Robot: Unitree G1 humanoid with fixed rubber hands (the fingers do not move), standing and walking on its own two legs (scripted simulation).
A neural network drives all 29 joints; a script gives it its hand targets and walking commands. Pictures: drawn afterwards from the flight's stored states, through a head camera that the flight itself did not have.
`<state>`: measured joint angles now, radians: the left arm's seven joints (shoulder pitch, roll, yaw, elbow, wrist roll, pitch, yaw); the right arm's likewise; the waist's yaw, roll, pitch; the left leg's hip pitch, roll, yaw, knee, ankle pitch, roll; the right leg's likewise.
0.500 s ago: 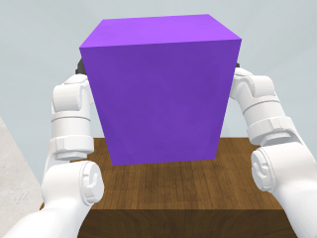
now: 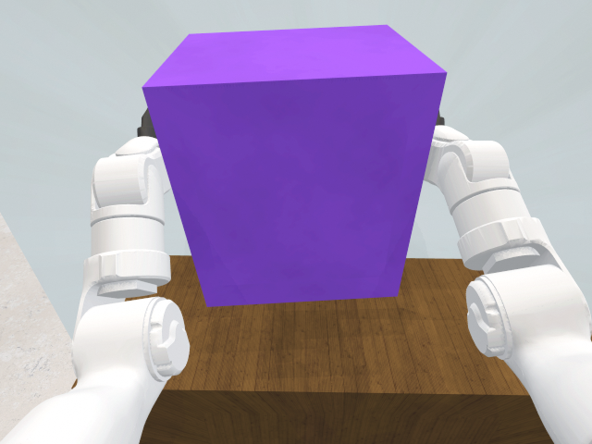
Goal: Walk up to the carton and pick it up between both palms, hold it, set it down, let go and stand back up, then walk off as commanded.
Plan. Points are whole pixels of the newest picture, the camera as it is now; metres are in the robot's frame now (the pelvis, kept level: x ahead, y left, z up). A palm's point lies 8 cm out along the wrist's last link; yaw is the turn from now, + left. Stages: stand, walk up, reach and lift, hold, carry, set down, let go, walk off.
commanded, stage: hold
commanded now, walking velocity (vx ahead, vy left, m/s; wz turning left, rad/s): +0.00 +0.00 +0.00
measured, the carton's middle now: (295, 168) +0.37 +0.01 +0.27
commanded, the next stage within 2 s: set down in 0.50 s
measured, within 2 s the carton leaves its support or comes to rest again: neither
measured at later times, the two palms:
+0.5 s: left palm (160, 152) +0.37 +0.17 +0.29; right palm (431, 144) +0.37 -0.17 +0.29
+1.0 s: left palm (169, 160) +0.41 +0.18 +0.26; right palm (414, 178) +0.39 -0.17 +0.23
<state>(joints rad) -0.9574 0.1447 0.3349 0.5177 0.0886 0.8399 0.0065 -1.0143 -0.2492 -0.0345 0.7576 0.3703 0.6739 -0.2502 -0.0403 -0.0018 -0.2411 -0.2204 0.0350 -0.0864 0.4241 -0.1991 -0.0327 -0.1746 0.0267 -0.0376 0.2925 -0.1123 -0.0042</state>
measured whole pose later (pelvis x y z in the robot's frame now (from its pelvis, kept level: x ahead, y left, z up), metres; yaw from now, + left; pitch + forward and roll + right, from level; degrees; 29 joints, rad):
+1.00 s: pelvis +0.01 +0.01 +0.00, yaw +0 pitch -6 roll -1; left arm -0.90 0.11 0.39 0.53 0.20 0.58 -0.08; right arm -0.87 -0.11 -0.16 0.82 0.19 0.30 -0.18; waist -0.09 -0.05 -0.08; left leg -0.06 0.01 -0.07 0.36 -0.20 -0.01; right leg -0.02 0.00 -0.03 0.25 -0.13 0.01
